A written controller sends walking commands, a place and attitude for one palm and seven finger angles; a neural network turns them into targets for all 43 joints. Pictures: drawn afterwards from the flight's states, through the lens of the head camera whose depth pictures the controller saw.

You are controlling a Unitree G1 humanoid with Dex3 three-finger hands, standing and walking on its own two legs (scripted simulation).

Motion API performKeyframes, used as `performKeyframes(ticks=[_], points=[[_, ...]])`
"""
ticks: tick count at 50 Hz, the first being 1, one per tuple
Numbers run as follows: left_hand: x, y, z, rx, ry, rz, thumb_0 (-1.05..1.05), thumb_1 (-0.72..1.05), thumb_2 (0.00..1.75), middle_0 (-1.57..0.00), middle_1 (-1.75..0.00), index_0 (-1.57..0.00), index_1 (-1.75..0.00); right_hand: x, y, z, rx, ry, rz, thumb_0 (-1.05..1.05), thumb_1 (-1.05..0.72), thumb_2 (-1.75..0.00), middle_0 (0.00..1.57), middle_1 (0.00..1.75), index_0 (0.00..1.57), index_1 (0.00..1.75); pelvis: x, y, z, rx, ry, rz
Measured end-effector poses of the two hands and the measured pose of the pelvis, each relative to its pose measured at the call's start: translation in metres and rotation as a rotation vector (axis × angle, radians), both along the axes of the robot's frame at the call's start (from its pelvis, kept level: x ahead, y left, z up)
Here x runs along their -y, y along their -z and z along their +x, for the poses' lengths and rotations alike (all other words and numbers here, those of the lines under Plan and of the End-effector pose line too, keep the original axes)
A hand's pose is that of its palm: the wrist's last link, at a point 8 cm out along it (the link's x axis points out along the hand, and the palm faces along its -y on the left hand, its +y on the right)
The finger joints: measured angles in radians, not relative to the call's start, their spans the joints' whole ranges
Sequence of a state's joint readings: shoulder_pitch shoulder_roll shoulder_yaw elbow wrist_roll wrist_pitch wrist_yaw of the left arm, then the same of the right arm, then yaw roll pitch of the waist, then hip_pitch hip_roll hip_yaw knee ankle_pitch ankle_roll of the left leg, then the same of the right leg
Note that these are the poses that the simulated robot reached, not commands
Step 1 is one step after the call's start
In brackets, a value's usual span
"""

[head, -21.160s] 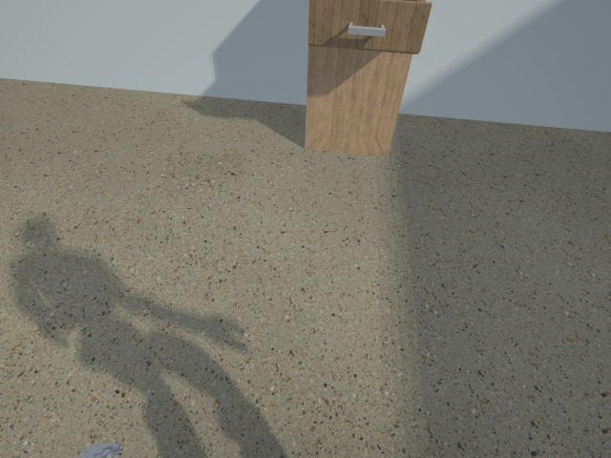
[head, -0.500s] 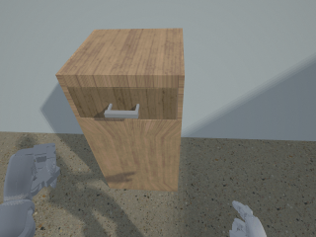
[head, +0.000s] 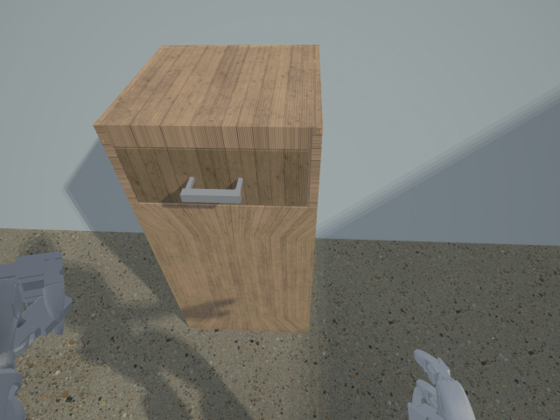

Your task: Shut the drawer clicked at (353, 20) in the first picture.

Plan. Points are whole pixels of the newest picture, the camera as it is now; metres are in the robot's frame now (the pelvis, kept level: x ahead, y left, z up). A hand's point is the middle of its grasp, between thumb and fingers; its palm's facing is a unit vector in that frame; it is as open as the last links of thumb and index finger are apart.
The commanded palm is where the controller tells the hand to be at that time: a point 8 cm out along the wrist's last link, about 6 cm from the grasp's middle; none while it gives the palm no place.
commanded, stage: step back with the hand held close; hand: left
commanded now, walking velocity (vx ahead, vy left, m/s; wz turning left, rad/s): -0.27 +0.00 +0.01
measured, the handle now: (213, 189) +0.57 +0.21 -0.01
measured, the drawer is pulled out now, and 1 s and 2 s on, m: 0.00 0.00 0.00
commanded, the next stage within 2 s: stop stepping back and stand still in 1.30 s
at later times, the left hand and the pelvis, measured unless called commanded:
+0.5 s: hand (30, 348) +0.14 +0.27 +0.15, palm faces +0.34 -0.80 -0.50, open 3.3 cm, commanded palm +0.08 +0.31 +0.17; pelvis -0.05 +0.03 -0.01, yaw -1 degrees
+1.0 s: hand (4, 409) +0.09 +0.26 +0.15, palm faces +0.31 -0.80 -0.51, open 3.3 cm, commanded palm +0.02 +0.30 +0.17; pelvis -0.11 +0.02 -0.02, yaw +0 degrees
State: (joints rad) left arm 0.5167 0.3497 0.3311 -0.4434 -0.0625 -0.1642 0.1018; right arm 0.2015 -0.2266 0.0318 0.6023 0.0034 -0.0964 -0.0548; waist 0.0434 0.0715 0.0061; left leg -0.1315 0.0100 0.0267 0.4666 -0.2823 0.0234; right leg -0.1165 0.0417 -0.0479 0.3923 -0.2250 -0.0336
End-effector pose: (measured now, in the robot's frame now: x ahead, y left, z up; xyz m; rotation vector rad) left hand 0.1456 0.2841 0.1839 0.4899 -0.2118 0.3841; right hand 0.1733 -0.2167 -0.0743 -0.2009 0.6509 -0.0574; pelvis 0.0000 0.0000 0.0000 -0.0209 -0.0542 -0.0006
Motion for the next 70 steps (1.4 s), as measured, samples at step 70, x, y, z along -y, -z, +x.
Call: performKeyframes(ticks=[70], points=[[-0.021,0.006,-0.17,0.02,0.092,0.08,0.02,0.89,0.9,-1.41,-1.6,-1.41,-1.6,-0.013,0.003,-0.195,-0.077,0.062,-0.067,0.01,-0.9,-0.9,0.2,0.3,0.2,0.3,-0.021,0.008,-0.182,-0.104,0.001,-0.003]])
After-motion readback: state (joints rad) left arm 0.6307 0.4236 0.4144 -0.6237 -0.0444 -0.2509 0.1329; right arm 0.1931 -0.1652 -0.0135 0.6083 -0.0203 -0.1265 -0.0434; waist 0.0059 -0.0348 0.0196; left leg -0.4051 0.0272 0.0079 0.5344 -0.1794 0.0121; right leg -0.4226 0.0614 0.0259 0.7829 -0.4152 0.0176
